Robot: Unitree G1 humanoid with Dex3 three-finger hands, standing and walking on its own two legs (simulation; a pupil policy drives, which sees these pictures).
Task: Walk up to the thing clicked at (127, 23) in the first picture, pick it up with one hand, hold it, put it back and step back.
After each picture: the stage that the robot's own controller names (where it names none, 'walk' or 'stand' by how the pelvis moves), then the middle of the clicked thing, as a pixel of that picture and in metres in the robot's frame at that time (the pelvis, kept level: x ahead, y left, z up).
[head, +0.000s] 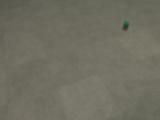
stand; (125, 25) +1.78 -0.50 -0.72
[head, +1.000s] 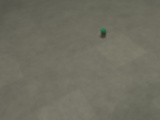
walk; (103, 33) +1.71 -0.02 -0.70
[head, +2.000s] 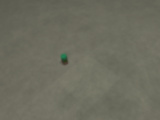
walk; (64, 59) +1.11 +0.35 -0.71
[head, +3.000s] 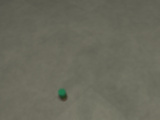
walk; (62, 94) +0.70 +0.30 -0.72
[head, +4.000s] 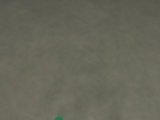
walk; out of the picture +0.46 +0.23 -0.69
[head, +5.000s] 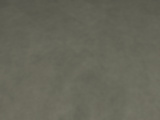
stand; out of the picture +0.37 +0.24 -0.71
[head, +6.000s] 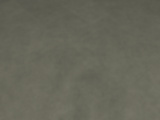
stand; out of the picture +0.34 +0.23 -0.70
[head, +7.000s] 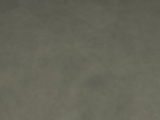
stand; out of the picture +0.32 +0.23 -0.72
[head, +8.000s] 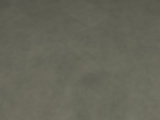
stand; out of the picture +0.31 +0.24 -0.72
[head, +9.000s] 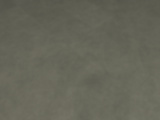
stand; out of the picture +0.32 +0.25 -0.73
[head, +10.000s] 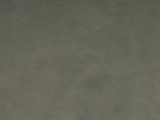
stand; out of the picture +0.32 +0.25 -0.73
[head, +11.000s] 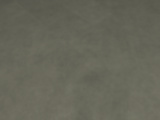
go down; out of the picture +0.32 +0.23 -0.72
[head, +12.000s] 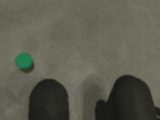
go down; (25, 63) +0.43 +0.24 -0.31
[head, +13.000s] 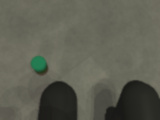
close in; (40, 66) +0.43 +0.22 -0.31
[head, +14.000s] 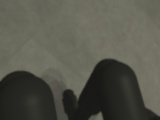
close in; out of the picture +0.42 +0.27 -0.23
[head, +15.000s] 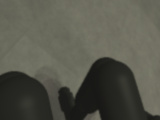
close; out of the picture +0.41 +0.28 -0.23
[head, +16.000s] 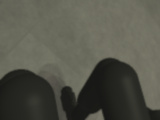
lift; out of the picture +0.38 +0.26 -0.23
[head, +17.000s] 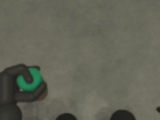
lift; (34, 85) +0.33 +0.19 -0.02
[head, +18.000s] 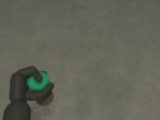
hold; (41, 89) +0.33 +0.18 +0.00
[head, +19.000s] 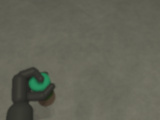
hold; (43, 90) +0.33 +0.18 +0.00
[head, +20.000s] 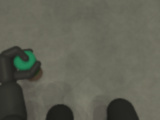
crouch; (29, 67) +0.41 +0.21 -0.09
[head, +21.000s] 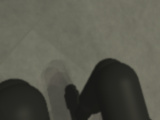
lower; out of the picture +0.43 +0.26 -0.24
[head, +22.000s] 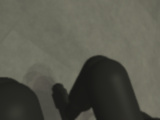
lower; out of the picture +0.43 +0.29 -0.23
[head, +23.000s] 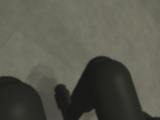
lower; out of the picture +0.42 +0.29 -0.23
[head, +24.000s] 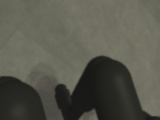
lower; out of the picture +0.42 +0.29 -0.23
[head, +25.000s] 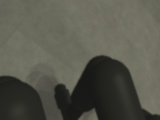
lower; out of the picture +0.42 +0.29 -0.23
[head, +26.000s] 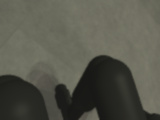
open; out of the picture +0.41 +0.27 -0.23
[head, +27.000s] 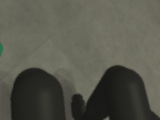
stand; out of the picture +0.41 +0.25 -0.24
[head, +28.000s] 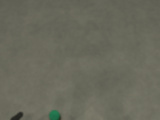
stand; (55, 117) +0.36 +0.21 -0.60
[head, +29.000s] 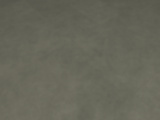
stand; out of the picture +0.36 +0.21 -0.67
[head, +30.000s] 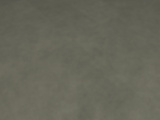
stand; out of the picture +0.36 +0.20 -0.67
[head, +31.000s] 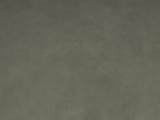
stand; out of the picture +0.38 +0.21 -0.72
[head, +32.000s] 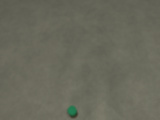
walk; (72, 112) +0.42 +0.15 -0.70
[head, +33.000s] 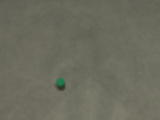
walk; (60, 84) +0.62 +0.21 -0.69
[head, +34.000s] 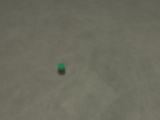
stand; (61, 69) +0.95 +0.26 -0.70
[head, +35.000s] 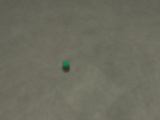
stand; (66, 66) +0.96 +0.24 -0.71
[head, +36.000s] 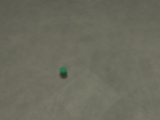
stand; (63, 73) +0.97 +0.27 -0.72
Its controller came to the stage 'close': yes
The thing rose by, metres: 0.71
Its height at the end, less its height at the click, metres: +0.00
